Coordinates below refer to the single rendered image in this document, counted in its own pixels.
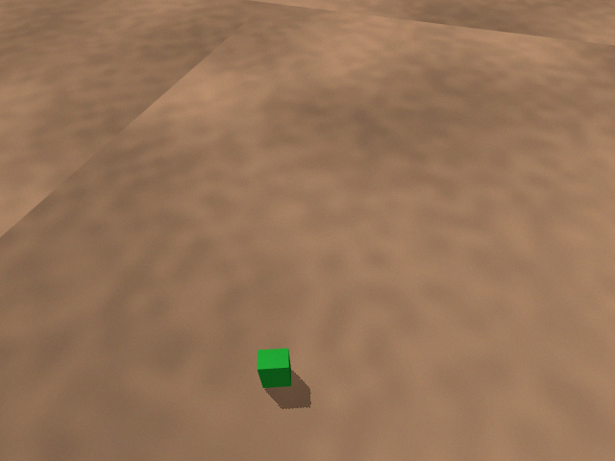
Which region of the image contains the carton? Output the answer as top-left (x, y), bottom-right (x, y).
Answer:
top-left (258, 349), bottom-right (291, 388)

